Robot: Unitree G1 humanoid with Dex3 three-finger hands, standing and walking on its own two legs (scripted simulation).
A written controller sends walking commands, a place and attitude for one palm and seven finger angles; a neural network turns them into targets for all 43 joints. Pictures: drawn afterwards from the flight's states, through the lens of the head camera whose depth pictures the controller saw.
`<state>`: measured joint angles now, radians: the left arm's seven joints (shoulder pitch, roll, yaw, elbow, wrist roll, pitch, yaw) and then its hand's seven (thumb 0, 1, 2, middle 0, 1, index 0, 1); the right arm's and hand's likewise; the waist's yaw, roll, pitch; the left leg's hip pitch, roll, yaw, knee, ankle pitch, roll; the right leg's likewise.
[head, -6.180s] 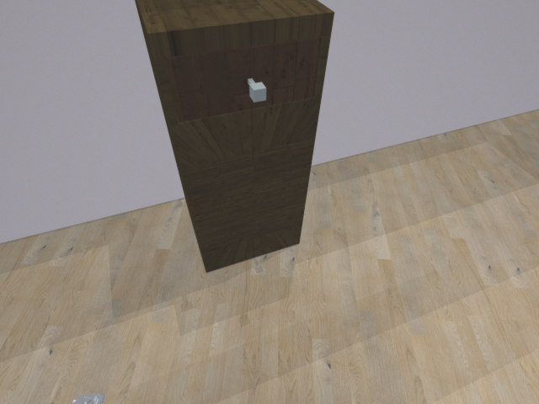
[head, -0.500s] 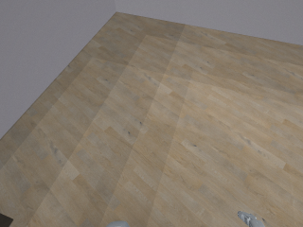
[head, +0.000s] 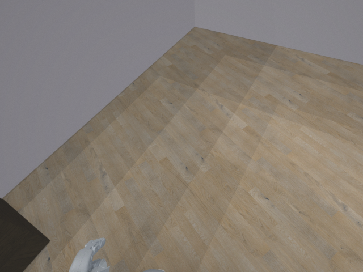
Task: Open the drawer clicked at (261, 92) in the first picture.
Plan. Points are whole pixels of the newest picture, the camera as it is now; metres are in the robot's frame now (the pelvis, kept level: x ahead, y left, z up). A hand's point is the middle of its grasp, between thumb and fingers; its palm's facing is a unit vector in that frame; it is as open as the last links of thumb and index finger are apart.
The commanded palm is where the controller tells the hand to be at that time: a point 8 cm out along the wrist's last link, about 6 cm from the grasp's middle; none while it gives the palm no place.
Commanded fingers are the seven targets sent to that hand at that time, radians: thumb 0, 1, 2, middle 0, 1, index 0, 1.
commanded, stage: turn to face it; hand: left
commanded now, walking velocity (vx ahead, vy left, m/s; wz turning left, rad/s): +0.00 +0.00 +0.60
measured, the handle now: out of the picture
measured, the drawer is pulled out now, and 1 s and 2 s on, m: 0.00 0.00 0.00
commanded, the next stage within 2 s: take the last steps up to it in 1.52 s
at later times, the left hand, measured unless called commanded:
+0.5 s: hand out of the picture -0.04 +0.26 -0.18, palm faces +0.35 -0.90 -0.26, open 7.4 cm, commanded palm none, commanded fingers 0.00 0.90 0.90 -0.20 -0.30 -0.20 -0.30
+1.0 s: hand out of the picture -0.02 +0.21 -0.13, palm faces +0.56 -0.78 -0.28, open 7.4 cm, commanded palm none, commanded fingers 0.00 0.90 0.90 -0.20 -0.30 -0.20 -0.30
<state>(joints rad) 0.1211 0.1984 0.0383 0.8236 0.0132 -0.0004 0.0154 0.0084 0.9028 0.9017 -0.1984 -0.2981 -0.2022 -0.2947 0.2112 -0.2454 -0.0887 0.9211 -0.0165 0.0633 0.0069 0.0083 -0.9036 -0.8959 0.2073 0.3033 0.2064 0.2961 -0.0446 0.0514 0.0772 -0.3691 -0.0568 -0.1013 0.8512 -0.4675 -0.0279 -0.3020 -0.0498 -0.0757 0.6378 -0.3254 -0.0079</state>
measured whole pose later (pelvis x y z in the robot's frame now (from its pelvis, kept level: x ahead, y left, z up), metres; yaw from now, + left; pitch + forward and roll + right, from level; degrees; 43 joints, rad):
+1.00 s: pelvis +0.00 -0.01 +0.01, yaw +35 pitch -1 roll +1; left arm 0.19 0.18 0.04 0.85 0.02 0.02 0.02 0.01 0.90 0.90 -0.20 -0.30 -0.20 -0.30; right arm 0.23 -0.26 -0.11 0.93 -0.02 0.09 0.02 0.01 -0.91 -0.90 0.20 0.30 0.20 0.30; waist -0.04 0.05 0.06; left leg -0.51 -0.04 -0.05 1.12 -0.41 -0.04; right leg -0.23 -0.07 -0.10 0.55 -0.30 0.00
